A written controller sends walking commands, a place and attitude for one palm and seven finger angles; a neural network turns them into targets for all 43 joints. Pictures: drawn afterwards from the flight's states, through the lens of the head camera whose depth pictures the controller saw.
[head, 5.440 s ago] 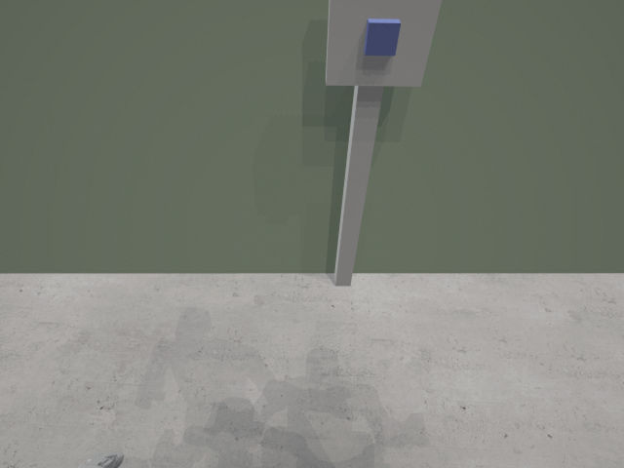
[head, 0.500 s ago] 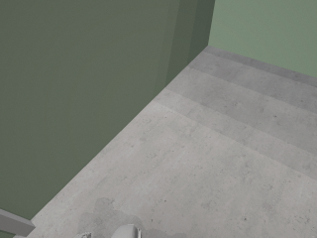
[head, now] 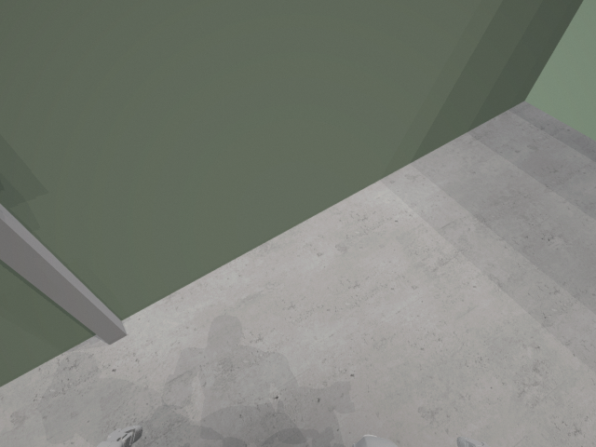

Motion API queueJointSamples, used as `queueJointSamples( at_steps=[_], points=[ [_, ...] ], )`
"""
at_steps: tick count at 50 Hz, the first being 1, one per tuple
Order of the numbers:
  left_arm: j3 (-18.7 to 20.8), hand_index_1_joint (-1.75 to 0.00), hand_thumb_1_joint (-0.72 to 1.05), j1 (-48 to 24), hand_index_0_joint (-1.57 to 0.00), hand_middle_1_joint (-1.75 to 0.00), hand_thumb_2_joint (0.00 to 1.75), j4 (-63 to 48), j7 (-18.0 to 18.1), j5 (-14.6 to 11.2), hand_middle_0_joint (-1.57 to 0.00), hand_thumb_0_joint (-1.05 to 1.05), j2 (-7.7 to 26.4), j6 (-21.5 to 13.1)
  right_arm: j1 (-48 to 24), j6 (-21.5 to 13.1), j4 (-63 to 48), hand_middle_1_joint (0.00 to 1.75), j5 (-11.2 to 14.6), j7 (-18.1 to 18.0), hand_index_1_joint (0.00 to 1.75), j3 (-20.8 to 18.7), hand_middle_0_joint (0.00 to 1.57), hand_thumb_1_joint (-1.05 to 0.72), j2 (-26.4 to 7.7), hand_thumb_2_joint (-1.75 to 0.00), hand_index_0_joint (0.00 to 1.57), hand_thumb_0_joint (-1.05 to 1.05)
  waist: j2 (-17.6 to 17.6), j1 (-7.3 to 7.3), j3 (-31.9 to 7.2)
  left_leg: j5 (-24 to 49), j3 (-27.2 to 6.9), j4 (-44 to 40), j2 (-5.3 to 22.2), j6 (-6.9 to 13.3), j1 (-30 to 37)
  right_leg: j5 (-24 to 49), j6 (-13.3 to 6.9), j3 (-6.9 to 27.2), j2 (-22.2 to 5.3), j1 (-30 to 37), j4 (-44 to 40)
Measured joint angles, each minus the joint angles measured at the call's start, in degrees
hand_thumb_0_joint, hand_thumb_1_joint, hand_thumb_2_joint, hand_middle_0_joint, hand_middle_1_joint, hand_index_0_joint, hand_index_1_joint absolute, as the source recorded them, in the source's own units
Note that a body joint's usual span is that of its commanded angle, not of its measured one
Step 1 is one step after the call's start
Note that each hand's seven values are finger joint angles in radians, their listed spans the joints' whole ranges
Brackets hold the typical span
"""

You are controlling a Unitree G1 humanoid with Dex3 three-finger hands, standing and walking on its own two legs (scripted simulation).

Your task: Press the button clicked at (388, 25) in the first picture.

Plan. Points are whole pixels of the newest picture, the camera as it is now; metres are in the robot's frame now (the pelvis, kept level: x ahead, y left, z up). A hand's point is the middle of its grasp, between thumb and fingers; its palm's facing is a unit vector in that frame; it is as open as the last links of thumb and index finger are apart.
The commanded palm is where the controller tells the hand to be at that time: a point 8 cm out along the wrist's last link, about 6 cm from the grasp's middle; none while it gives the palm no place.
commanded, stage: turn to face it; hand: left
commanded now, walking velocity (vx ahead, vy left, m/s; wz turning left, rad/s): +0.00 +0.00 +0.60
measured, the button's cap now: out of the picture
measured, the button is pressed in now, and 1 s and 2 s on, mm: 0 0 0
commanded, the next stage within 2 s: take the last steps up to it in 1.00 s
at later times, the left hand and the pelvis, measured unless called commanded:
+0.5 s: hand out of the picture -0.03 +0.23 -0.18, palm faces +0.37 -0.90 -0.24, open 7.4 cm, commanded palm none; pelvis -0.01 +0.01 -0.01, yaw +20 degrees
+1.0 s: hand out of the picture -0.03 +0.20 -0.15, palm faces +0.51 -0.82 -0.27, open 7.4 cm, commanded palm none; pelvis -0.02 -0.02 +0.00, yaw +31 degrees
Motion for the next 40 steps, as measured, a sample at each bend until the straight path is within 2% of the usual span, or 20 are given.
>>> queueJointSamples(
  at_steps=[3,4,5,7,9,12,16,21,23,24,25,27,30,34,40],
  points=[
    [-0.7,-0.29,0.91,-0.4,-0.19,-0.29,0.9,-1.5,0.0,-0.2,-0.2,0.01,-1.0,-1.2,1.1,0.5,0.3,0.3,0.2,0.1,0.3,-0.4,0.2,-0.9,-0.2,-0.9,0.2,0.01,0.9,-0.48,-0.7,-1.2,-2.0,2.7,-1.0,-1.0,-1.4,6.0,-0.5,-0.7,1.3,5.4,-12.2],
    [-1.0,-0.29,0.9,-0.6,-0.2,-0.29,0.9,-1.7,0.1,0.1,-0.2,0.01,-1.7,-1.9,1.4,0.7,0.4,0.3,0.5,0.2,0.3,-0.7,0.2,-0.9,-0.6,-0.9,0.2,0.01,1.9,-0.53,-0.7,-2.0,-2.5,5.3,-0.9,-1.1,-2.6,7.7,-2.5,-1.5,1.7,6.1,-13.6],
    [-1.5,-0.29,0.9,-0.7,-0.2,-0.29,0.9,-2.0,0.2,0.3,-0.2,0.0,-2.3,-2.2,1.6,0.9,0.6,0.3,0.5,0.1,0.3,-1.1,0.2,-0.9,-1.0,-0.9,0.2,0.01,2.8,-0.84,-0.6,-6.1,-2.5,10.0,-1.1,-1.3,-4.4,7.7,-4.2,-2.7,1.5,6.2,-13.0],
    [-2.2,-0.29,0.9,-0.5,-0.2,-0.29,0.9,-2.4,0.3,0.5,-0.2,0.0,-3.4,-2.6,2.0,1.6,1.2,0.3,0.4,0.2,0.3,-1.6,0.2,-0.9,-1.5,-0.9,0.2,0.01,3.0,-0.89,-0.6,-11.2,-0.8,22.0,-1.7,-1.5,-8.4,7.0,-5.9,-4.3,0.3,7.1,-12.9],
    [-2.5,-0.3,0.9,0.1,-0.2,-0.29,0.9,-2.4,0.5,0.6,-0.2,0.0,-4.2,-2.5,2.2,2.0,1.8,0.3,0.2,0.7,0.3,-1.9,0.2,-0.91,-1.9,-0.9,0.2,0.01,3.0,-0.92,-0.6,-9.7,1.2,31.5,-1.0,-2.2,-11.3,7.4,-6.2,-5.6,-0.5,8.8,-14.8],
    [-2.8,-0.3,0.9,0.8,-0.2,-0.29,0.9,-1.7,0.7,0.7,-0.2,0.0,-4.8,-2.2,2.5,2.3,2.3,0.3,0.2,1.2,0.3,-2.0,0.2,-0.91,-1.9,-0.9,0.2,0.01,2.3,-1.35,-0.4,-7.1,3.4,35.7,0.9,-3.3,-12.6,8.4,-5.9,-7.6,-1.7,10.9,-17.4],
    [-2.9,-0.3,0.9,1.6,-0.2,-0.3,0.9,-0.8,0.7,0.9,-0.2,0.0,-4.8,-2.1,2.5,2.8,2.9,0.3,0.3,1.5,0.3,-1.7,0.2,-0.91,-1.6,-0.9,0.2,0.01,0.8,-1.19,0.0,-7.7,5.5,29.3,2.9,-4.2,-10.6,8.7,-5.5,-10.3,-3.5,12.3,-18.7],
    [-2.2,-0.3,0.9,2.6,-0.2,-0.3,0.9,0.4,0.4,1.1,-0.2,0.0,-3.3,-1.8,1.4,2.3,2.8,0.3,0.6,1.5,0.3,-0.9,0.2,-0.91,-1.0,-0.9,0.19,0.01,-1.2,0.14,0.8,-8.7,8.5,15.0,3.5,-3.4,-5.4,7.3,-4.1,-13.4,-5.9,11.8,-16.1],
    [-1.6,-0.3,0.9,3.3,-0.2,-0.3,0.9,0.9,0.3,0.9,-0.2,0.0,-2.3,-1.4,1.2,1.6,2.1,0.3,0.6,1.4,0.3,-0.6,0.2,-0.91,-0.8,-0.9,0.19,0.01,-1.9,0.4,0.7,-4.4,9.6,7.0,3.3,-2.7,-2.1,5.8,-3.0,-14.6,-7.1,10.8,-13.2],
    [-1.2,-0.3,0.9,3.9,-0.2,-0.3,0.9,1.0,0.2,0.7,-0.2,0.0,-1.7,-1.1,1.1,1.0,1.5,0.3,0.5,1.5,0.3,-0.5,0.2,-0.91,-1.0,-0.9,0.2,0.01,-2.1,0.5,0.4,-0.4,9.5,3.7,3.2,-1.4,-1.1,4.7,-2.5,-14.5,-7.7,9.4,-10.2],
    [-0.7,-0.3,0.9,3.9,-0.2,-0.3,0.9,1.5,0.2,0.5,-0.2,0.0,-0.9,-0.5,0.7,0.5,1.3,0.3,0.5,1.4,0.3,-0.5,0.2,-0.91,-0.6,-0.9,0.2,0.01,-3.1,0.7,0.5,-0.2,9.5,4.9,2.4,0.1,-1.9,0.2,-1.7,-12.4,-8.1,7.3,-5.6],
    [-0.1,-0.3,0.9,3.7,-0.2,-0.3,0.9,2.5,0.6,0.5,-0.2,0.0,0.2,0.9,0.3,-0.4,0.8,0.3,0.4,0.9,0.3,-0.2,0.2,-0.91,0.0,-0.9,0.2,0.01,-3.7,0.98,0.7,-1.9,9.3,6.5,2.0,2.2,-2.6,-5.7,-1.1,-7.1,-6.3,2.7,4.9],
    [0.6,-0.29,0.9,3.2,-0.2,-0.29,0.9,3.7,0.4,0.4,-0.2,0.01,0.9,1.4,0.6,-0.8,0.5,0.3,0.2,0.0,0.3,0.2,0.2,-0.91,0.6,-0.9,0.2,0.01,-3.1,0.64,0.1,-1.0,7.9,3.8,1.6,2.7,-1.7,-2.9,-0.8,-3.4,-4.0,-1.8,13.9],
    [0.6,-0.29,0.91,2.4,-0.19,-0.29,0.9,3.2,0.1,0.4,-0.2,0.01,0.8,0.9,1.3,-0.9,1.0,0.3,0.3,-0.4,0.3,0.7,0.2,-0.91,1.1,-0.9,0.2,0.01,-2.2,0.51,-0.5,2.3,6.2,-1.2,0.6,3.2,0.0,1.3,-0.3,-1.3,-2.7,-3.2,13.6],
    [0.0,-0.29,0.91,0.8,-0.19,-0.29,0.9,2.2,0.4,0.3,-0.19,0.01,-0.6,0.6,2.8,-0.5,1.8,0.3,0.1,-0.4,0.3,0.8,0.2,-0.9,1.9,-0.9,0.2,0.01,-0.8,-0.44,-1.4,4.6,3.5,-3.8,-0.6,3.1,0.4,0.6,-0.4,-0.2,-0.9,-0.4,5.5]
  ],
)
